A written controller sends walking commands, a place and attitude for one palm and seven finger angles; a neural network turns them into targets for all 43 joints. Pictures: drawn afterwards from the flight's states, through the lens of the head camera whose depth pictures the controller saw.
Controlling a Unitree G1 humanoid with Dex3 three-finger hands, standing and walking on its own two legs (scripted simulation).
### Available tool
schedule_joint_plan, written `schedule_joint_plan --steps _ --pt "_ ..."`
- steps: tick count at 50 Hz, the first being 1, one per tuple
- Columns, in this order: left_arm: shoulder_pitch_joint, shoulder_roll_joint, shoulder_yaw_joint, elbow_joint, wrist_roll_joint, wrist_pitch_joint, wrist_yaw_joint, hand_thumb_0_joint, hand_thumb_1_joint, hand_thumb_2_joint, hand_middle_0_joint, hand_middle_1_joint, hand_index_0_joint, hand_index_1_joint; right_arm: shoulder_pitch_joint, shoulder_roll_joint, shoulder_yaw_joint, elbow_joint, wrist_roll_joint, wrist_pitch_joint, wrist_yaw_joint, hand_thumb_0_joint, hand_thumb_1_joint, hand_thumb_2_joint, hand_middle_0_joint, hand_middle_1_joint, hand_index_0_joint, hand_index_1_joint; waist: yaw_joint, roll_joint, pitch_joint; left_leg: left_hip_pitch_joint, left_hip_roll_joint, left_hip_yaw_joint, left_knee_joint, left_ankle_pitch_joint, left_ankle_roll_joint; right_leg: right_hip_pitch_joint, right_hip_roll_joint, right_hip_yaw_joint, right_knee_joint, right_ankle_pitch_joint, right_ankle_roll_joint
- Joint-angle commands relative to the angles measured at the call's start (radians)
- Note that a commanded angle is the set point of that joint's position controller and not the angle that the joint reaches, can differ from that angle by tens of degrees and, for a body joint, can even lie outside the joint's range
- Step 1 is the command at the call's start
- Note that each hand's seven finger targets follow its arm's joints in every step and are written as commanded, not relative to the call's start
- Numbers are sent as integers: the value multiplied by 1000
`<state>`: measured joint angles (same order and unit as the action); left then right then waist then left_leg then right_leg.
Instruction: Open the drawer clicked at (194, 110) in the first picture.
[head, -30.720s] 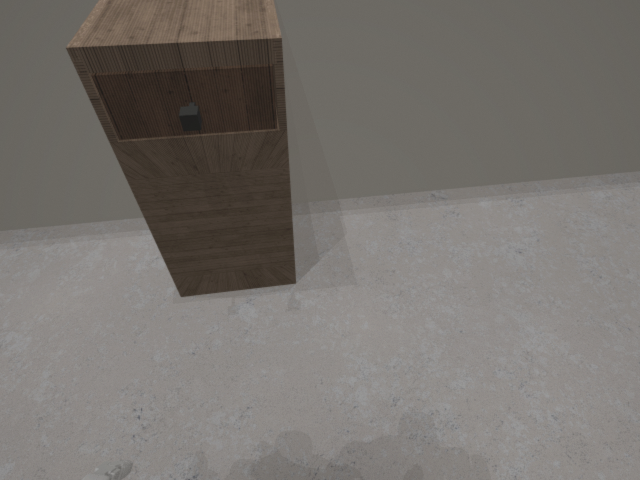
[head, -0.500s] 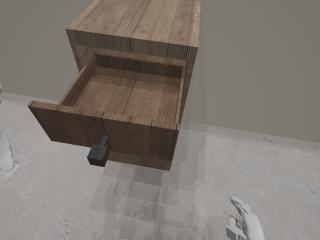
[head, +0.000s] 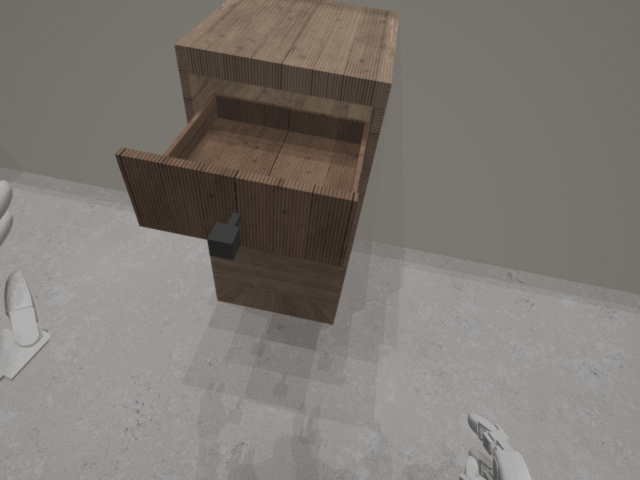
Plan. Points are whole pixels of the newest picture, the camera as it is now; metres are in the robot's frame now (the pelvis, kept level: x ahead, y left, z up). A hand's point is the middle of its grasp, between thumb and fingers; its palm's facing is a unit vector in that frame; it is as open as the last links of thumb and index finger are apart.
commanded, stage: stop stepping back and stand still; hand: left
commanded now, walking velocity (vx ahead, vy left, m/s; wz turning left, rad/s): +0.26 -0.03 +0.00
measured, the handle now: (229, 232) +0.48 +0.17 +0.01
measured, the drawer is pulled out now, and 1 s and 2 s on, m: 0.30 0.30 0.30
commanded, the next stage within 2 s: let the arm hang, fingers relaxed in 0.58 s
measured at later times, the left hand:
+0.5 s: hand (24, 390) +0.15 +0.23 +0.19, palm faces +0.35 -0.82 -0.46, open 7.4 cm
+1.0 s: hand out of the picture +0.04 +0.15 -0.16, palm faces +0.08 -0.98 -0.17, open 6.9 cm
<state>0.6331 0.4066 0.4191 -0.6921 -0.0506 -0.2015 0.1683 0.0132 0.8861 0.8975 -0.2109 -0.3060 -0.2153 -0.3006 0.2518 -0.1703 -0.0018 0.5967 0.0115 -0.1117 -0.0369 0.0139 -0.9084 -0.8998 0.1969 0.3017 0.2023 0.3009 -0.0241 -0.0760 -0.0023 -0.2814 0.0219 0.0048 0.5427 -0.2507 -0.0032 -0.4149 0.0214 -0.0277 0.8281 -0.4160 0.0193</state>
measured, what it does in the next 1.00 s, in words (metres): steps on the spot: right foot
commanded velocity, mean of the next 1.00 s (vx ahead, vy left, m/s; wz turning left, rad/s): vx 0.07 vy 0.00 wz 0.00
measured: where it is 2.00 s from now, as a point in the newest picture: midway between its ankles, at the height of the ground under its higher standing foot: outside the picture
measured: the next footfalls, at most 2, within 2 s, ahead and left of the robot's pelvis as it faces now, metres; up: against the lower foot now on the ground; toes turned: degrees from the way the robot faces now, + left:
right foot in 0.06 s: +0.02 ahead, -0.10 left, +0.00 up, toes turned +3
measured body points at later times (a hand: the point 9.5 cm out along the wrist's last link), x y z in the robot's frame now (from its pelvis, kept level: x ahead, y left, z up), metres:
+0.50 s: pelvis -0.05 +0.00 +0.00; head -0.05 +0.02 +0.45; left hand +0.12 +0.27 +0.21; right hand +0.09 -0.24 -0.08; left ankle -0.02 +0.11 -0.73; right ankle -0.03 -0.10 -0.72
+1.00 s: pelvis -0.04 -0.02 -0.01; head +0.00 -0.01 +0.44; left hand +0.03 +0.20 -0.15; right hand +0.03 -0.25 -0.15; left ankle -0.05 +0.10 -0.72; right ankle -0.02 -0.10 -0.73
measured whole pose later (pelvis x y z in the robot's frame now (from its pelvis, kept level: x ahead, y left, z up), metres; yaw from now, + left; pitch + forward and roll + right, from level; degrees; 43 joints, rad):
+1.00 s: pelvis -0.04 -0.02 -0.01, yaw +3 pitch -1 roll +0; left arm 0.29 0.14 0.03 0.73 0.01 0.03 0.02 -0.04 0.99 0.90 -0.21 -0.30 -0.21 -0.30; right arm 0.24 -0.18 -0.02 0.87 -0.01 0.04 -0.01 0.01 -0.91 -0.90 0.20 0.30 0.20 0.30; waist -0.03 -0.02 0.10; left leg -0.35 -0.02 -0.03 0.77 -0.45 0.01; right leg -0.32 0.05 -0.03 0.63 -0.30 -0.06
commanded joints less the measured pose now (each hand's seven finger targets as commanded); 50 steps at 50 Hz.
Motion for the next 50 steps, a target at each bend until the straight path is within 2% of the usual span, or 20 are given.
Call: schedule_joint_plan --steps 1,3,6,8,13,15,16,19,23,25,29,33,34,35,37,39,41,43,45,50 --pt "-37 122 70 -135 12 -57 14 0 900 900 -200 -300 -200 -300 -144 -155 -28 -133 3 -50 -4 0 -900 -900 200 300 200 300 14 265 22 -238 146 -129 -228 -329 84 306 -2 -44 -328 82 1" --pt "-98 144 83 -84 23 -61 7 0 900 900 -200 -300 -200 -300 -143 -154 -35 -124 0 -35 -8 0 -900 -900 200 300 200 300 9 117 39 -269 63 -67 -79 -350 50 327 -63 48 -479 24 -44" --pt "-145 148 70 -64 10 -49 1 0 900 900 -200 -300 -200 -300 -126 -156 -64 -116 6 -15 -12 0 -900 -900 200 300 200 300 9 -161 34 -193 -43 -9 422 -213 22 69 -333 464 -736 -347 -182" --pt "-97 131 63 -64 3 -55 -13 0 900 900 -200 -300 -200 -300 -115 -159 -59 -110 -2 -4 -4 0 -900 -900 200 300 200 300 -14 -94 1 -153 -13 -40 450 -127 23 34 -315 352 -674 -189 -196" --pt "-60 126 44 -119 16 -57 10 0 900 900 -200 -300 -200 -300 -122 -135 -31 -129 -2 -12 -30 0 -900 -900 200 300 200 300 -16 30 -19 79 -13 28 -126 -137 49 23 -163 122 -503 -214 -116" --pt "-74 130 53 -200 12 -79 19 0 900 900 -200 -300 -200 -300 -109 -173 -43 -143 -18 -28 -35 0 -900 -900 200 300 200 300 -10 331 -10 114 218 -353 -339 -275 137 -40 -7 5 -135 -71 -45" --pt "-101 150 59 -229 24 -78 20 0 900 900 -200 -300 -200 -300 -107 -154 -43 -151 -21 -38 -28 0 -900 -900 200 300 200 300 -12 323 -13 94 288 -426 -339 -167 194 -79 23 -13 30 -77 -26" --pt "-39 183 102 -220 14 -63 13 0 900 900 -200 -300 -200 -300 -109 -136 -38 -132 -9 -63 -15 0 -900 -900 200 300 200 300 10 278 -28 31 245 -283 -302 -123 177 -36 -21 19 78 -34 -21" --pt "-2 142 75 -150 9 -53 12 0 900 900 -200 -300 -200 -300 -120 -148 -29 -111 -2 -62 -5 0 -900 -900 200 300 200 300 15 264 -8 -52 184 -141 -209 44 121 180 -7 -58 -275 52 -12" --pt "-32 145 74 -110 13 -52 5 0 900 900 -200 -300 -200 -300 -133 -155 -30 -112 -3 -49 -9 0 -900 -900 200 300 200 300 11 168 -15 -150 140 -102 -145 -55 88 331 -24 -29 -415 128 -20" --pt "-102 165 94 -99 3 -53 6 0 900 900 -200 -300 -200 -300 -124 -146 -57 -118 10 -21 -4 0 -900 -900 200 300 200 300 0 -102 -28 -189 -12 -3 228 -185 18 245 -313 437 -656 -91 -172" --pt "-24 135 81 -113 5 -55 6 0 900 900 -200 -300 -200 -300 -131 -131 -41 -128 3 2 -2 0 -900 -900 200 300 200 300 -6 -39 -47 -77 18 -14 102 -105 27 211 -274 244 -573 106 -171" --pt "-190 -79 -326 736 125 105 -111 0 900 900 -200 -300 -200 -300 -68 -173 -84 170 -21 -58 79 0 -900 -900 200 300 200 300 -80 22 -40 -28 76 -43 117 -37 19 38 -279 23 -340 263 -145" --pt "-160 -118 -291 753 106 184 -141 0 900 900 -200 -300 -200 -300 36 -138 -65 137 -18 20 76 0 -900 -900 200 300 200 300 -57 118 -29 54 64 -95 30 143 31 -48 -163 9 -225 219 -87" --pt "-185 -141 -306 763 93 211 -153 0 900 900 -200 -300 -200 -300 1 -189 -62 84 -37 49 53 0 -900 -900 200 300 200 300 -36 267 6 -71 261 -399 -158 200 181 -118 -26 9 75 -99 -20" --pt "-278 -134 -336 825 91 205 -152 0 900 900 -200 -300 -200 -300 -30 -197 -59 41 -61 50 38 0 -900 -900 200 300 200 300 -12 53 -7 -67 265 -399 -109 434 226 -96 -40 88 124 -90 -16" --pt "-303 -124 -337 958 86 202 -151 0 900 900 -200 -300 -200 -300 -46 -188 -43 73 -63 54 21 0 -900 -900 200 300 200 300 16 63 -105 49 217 -305 -20 807 199 20 -37 76 -23 6 -12" --pt "-208 -57 -322 1127 86 199 -148 0 900 900 -200 -300 -200 -300 -92 -169 -41 90 -34 74 15 0 -900 -900 200 300 200 300 75 -43 -155 -66 57 -117 114 463 77 330 -95 169 -296 498 -19" --pt "-247 30 -335 1249 83 195 -152 0 900 900 -200 -300 -200 -300 -56 -115 -40 116 -17 100 23 0 -900 -900 200 300 200 300 38 -39 -77 -130 -63 -16 200 -257 1 274 -314 398 -443 582 -136" --pt "-348 -73 -329 1410 81 196 -140 0 900 900 -200 -300 -200 -300 24 -76 -46 234 -28 126 17 0 -900 -900 200 300 200 300 3 51 -35 -30 -16 -32 166 -152 17 216 -224 316 -499 361 -187"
